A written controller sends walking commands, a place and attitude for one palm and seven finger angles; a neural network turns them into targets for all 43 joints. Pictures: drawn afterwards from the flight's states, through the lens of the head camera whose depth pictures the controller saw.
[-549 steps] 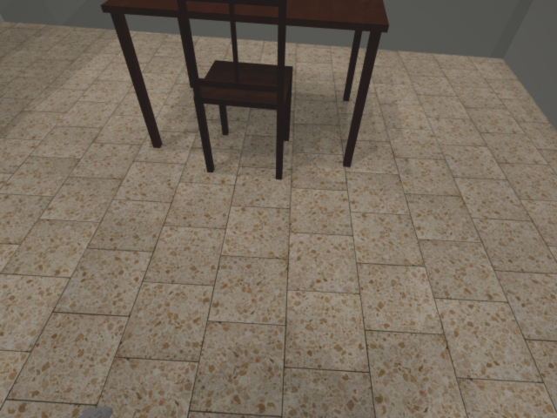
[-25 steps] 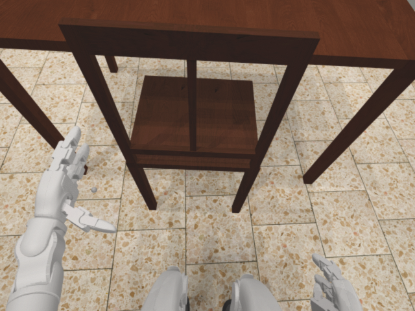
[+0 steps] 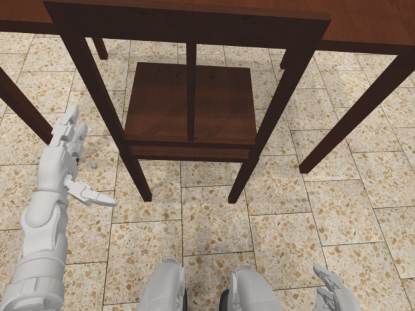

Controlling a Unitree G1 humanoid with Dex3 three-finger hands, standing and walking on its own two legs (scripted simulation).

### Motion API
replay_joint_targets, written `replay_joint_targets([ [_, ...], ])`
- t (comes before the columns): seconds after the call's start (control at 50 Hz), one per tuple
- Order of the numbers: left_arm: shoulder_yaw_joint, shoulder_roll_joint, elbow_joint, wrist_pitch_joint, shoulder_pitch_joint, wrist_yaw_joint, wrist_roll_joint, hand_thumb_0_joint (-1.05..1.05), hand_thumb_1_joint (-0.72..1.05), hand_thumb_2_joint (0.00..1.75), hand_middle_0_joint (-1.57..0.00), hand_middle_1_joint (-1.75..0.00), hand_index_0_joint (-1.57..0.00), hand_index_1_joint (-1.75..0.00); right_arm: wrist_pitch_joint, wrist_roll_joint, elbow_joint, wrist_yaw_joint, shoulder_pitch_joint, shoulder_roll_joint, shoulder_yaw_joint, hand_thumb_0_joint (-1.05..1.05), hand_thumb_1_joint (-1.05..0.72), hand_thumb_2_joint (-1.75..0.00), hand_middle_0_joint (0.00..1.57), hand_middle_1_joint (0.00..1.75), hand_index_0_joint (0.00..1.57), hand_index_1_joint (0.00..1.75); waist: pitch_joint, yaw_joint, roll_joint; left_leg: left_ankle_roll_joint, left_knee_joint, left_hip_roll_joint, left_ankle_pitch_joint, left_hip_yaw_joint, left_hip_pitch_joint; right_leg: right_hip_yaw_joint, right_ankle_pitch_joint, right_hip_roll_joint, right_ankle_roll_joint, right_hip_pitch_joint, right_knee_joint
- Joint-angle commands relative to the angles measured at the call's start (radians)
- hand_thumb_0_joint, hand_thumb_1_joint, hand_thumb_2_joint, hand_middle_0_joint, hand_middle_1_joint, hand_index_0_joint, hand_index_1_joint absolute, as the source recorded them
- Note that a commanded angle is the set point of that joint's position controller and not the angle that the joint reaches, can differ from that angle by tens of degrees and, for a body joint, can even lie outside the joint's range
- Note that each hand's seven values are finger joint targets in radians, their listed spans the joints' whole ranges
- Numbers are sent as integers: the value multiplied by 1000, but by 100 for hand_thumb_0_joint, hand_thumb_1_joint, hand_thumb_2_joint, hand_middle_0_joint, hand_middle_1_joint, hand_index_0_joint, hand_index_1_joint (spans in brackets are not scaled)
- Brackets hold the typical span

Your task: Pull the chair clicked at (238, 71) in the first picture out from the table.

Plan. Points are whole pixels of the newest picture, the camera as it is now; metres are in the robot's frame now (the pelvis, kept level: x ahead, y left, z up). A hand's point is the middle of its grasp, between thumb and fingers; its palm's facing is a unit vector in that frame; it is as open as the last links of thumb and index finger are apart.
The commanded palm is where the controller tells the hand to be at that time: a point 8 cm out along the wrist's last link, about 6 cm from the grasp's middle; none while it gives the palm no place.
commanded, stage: aim the fingers beside a spindle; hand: left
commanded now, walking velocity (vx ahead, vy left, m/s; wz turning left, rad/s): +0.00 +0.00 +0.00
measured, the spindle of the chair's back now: (191, 102) +0.52 +0.06 +0.03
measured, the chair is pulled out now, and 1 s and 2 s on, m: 0.00 0.00 0.00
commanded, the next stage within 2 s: push the fingers through the gap in 0.62 s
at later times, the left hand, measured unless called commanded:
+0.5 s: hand (92, 166) +0.37 +0.23 +0.01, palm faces +0.04 -1.00 -0.06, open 16.9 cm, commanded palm +0.35 +0.28 +0.02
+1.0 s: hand (94, 155) +0.39 +0.23 +0.02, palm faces +0.02 -1.00 -0.06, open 16.9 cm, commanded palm +0.38 +0.27 +0.02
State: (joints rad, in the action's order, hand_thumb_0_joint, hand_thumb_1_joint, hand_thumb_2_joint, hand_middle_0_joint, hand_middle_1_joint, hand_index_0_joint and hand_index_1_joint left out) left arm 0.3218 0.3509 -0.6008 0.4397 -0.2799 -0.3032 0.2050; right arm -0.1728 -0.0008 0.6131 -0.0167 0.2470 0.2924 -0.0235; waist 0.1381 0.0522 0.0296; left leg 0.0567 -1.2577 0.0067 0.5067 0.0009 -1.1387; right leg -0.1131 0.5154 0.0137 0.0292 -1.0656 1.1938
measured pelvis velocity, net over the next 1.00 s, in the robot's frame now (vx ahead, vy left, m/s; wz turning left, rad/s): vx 0.00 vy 0.00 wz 0.00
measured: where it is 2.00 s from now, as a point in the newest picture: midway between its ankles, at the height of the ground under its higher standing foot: outside the picture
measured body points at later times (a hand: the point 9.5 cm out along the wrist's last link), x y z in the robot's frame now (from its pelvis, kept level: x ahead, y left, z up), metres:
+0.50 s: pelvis +0.00 +0.00 +0.00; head +0.12 +0.02 +0.43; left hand +0.36 +0.28 +0.02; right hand +0.13 -0.26 -0.10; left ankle +0.04 +0.08 -0.63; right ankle +0.03 -0.11 -0.63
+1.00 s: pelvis +0.00 +0.00 -0.01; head +0.13 +0.03 +0.42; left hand +0.38 +0.28 +0.02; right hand +0.13 -0.26 -0.11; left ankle +0.04 +0.08 -0.63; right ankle +0.03 -0.11 -0.63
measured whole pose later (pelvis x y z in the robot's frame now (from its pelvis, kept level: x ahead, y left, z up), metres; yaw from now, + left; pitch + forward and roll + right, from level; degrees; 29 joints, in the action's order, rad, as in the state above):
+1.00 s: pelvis +0.00 +0.00 -0.01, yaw +0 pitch +23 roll -5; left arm 0.34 0.38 -0.69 0.44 -0.40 -0.32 0.20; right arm -0.15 -0.01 0.62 -0.02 0.24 0.29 -0.03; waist 0.14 0.06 0.03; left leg 0.06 -1.30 0.01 0.52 0.01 -1.19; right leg -0.12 0.52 0.02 0.03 -1.11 1.23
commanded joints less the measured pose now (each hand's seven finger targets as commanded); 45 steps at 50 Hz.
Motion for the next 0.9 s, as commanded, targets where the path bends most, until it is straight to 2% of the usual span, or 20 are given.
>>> replay_joint_targets([
  [0.0, 60, 209, 160, 79, -303, 7, 6, 0, -50, 30, -6, -8, -6, -8, -32, -1, -92, 11, 71, 179, 76, 0, -90, -90, 20, 30, 20, 30, 411, 15, 74, -43, 163, 0, -274, 110, 385, 59, -146, 21, 10, 65, -134],
  [0.02, 86, 236, 146, 77, -286, 6, 7, 0, -50, 30, -6, -8, -6, -8, -27, -1, -95, 11, 71, 184, 75, 0, -90, -90, 20, 30, 20, 30, 413, 4, 76, -42, 166, -2, -271, 107, 372, 62, -148, 19, 11, 78, -136],
  [0.06, 94, 241, 154, 76, -257, 1, 8, 0, -50, 30, -6, -8, -6, -8, -19, 0, -102, 7, 74, 182, 76, 0, -90, -90, 20, 30, 20, 30, 442, -8, 79, -46, 166, -2, -304, 106, 388, 62, -173, 20, 13, 98, -131],
  [0.08, 72, 219, 170, 74, -257, -2, 10, 0, -50, 30, -6, -8, -6, -8, -17, 1, -109, 5, 71, 178, 75, 0, -90, -90, 20, 30, 20, 30, 442, -3, 99, -47, 167, -1, -313, 105, 401, 61, -178, 20, 11, 91, -133],
  [0.14, 95, 239, 149, 64, -248, 0, 14, 0, -50, 30, -6, -8, -6, -8, -6, 3, -108, 3, 74, 180, 75, 0, -90, -90, 20, 30, 20, 30, 426, 0, 61, -41, 164, 0, -300, 104, 371, 62, -178, 23, 9, 97, -135],
  [0.22, 89, 242, 203, 76, -279, 5, 17, 0, -50, 30, -6, -8, -6, -8, -7, 3, -112, 4, 70, 179, 73, 0, -90, -90, 20, 30, 20, 30, 431, 2, 113, -47, 171, 2, -295, 112, 402, 59, -161, 23, 11, 75, -136],
  [0.26, 83, 227, 222, 82, -242, 9, 20, 0, -50, 30, -6, -8, -6, -8, -10, 2, -111, 2, 75, 178, 77, 0, -90, -90, 20, 30, 20, 30, 460, -3, 89, -49, 167, 3, -336, 113, 421, 58, -190, 25, 11, 93, -133],
  [0.3, 57, 199, 219, 79, -242, 7, 22, 0, -50, 30, -6, -8, -6, -8, -12, 3, -109, 1, 75, 173, 76, 0, -90, -90, 20, 30, 20, 30, 440, 9, 95, -48, 167, 3, -331, 109, 416, 57, -187, 26, 10, 84, -137],
  [0.38, 93, 227, 171, 72, -216, 1, 27, 0, -50, 30, -6, -8, -6, -8, -8, 3, -99, 6, 67, 175, 74, 0, -90, -90, 20, 30, 20, 30, 400, 5, 39, -32, 159, -6, -257, 90, 325, 74, -167, 23, 6, 121, -149],
  [0.42, 104, 242, 176, 80, -232, -7, 29, 0, -50, 30, -6, -8, -6, -8, -10, 5, -104, 9, 59, 174, 70, 0, -90, -90, 20, 30, 20, 30, 391, 3, 59, -29, 160, -8, -236, 85, 313, 79, -149, 22, 7, 120, -151],
  [0.48, 121, 265, 206, 94, -242, -20, 34, 0, -50, 30, -6, -8, -6, -8, -15, 3, -103, 12, 63, 173, 71, 0, -90, -90, 20, 30, 20, 30, 425, -6, 89, -32, 154, -7, -268, 87, 340, 82, -174, 23, 11, 132, -144],
  [0.5, 94, 239, 229, 96, -244, -26, 37, 0, -50, 30, -6, -8, -6, -8, -18, 4, -109, 12, 62, 171, 71, 0, -90, -90, 20, 30, 20, 30, 437, 4, 110, -32, 149, -6, -293, 88, 367, 77, -186, 25, 11, 117, -139],
  [0.52, 106, 248, 220, 92, -227, -30, 39, 0, -50, 30, -6, -8, -6, -8, -19, 2, -105, 12, 66, 174, 73, 0, -90, -90, 20, 30, 20, 30, 446, 0, 90, -34, 149, -5, -308, 90, 370, 77, -200, 24, 10, 128, -142],
  [0.56, 91, 228, 195, 83, -200, -40, 43, 0, -50, 30, -6, -8, -6, -8, -20, 6, -104, 11, 65, 173, 73, 0, -90, -90, 20, 30, 20, 30, 420, 1, 83, -35, 150, -4, -310, 92, 357, 75, -201, 25, 10, 121, -142],
  [0.58, 70, 209, 196, 79, -227, -45, 47, 0, -50, 30, -6, -8, -6, -8, -21, 6, -100, 12, 62, 174, 72, 0, -90, -90, 20, 30, 20, 30, 408, 13, 79, -35, 151, -3, -292, 95, 354, 71, -187, 24, 8, 104, -143],
  [0.66, 66, 205, 209, 71, -202, -46, 47, 0, -50, 30, -6, -8, -6, -8, -25, 9, -104, 13, 62, 177, 75, 0, -90, -90, 20, 30, 20, 30, 410, 2, 98, -44, 164, 0, -298, 107, 386, 61, -170, 24, 11, 82, -141],
  [0.74, 66, 218, 208, 78, -303, -21, 34, 0, -50, 30, -6, -8, -6, -8, -26, 4, -90, 17, 60, 178, 72, 0, -90, -90, 20, 30, 20, 30, 393, 21, 81, -41, 156, -1, -254, 111, 370, 62, -140, 23, 9, 56, -140],
  [0.8, 101, 264, 183, 91, -344, -9, 20, 0, -50, 30, -6, -8, -6, -8, -26, -1, -87, 20, 63, 180, 68, 0, -90, -90, 20, 30, 20, 30, 408, 13, 105, -38, 146, -4, -235, 105, 349, 70, -123, 24, 13, 60, -130],
  [0.84, 89, 252, 149, 90, -377, -10, 14, 0, -50, 30, -6, -8, -6, -8, -25, -3, -79, 20, 71, 180, 67, 0, -90, -90, 20, 30, 20, 30, 421, 21, 87, -39, 143, -3, -257, 109, 361, 68, -142, 24, 13, 61, -128],
  [0.88, 75, 242, 139, 87, -400, -17, 12, 0, -50, 30, -6, -8, -6, -8, -23, -3, -78, 17, 74, 183, 68, 0, -90, -90, 20, 30, 20, 30, 437, 19, 110, -43, 141, -3, -269, 113, 376, 65, -146, 23, 14, 52, -125],
])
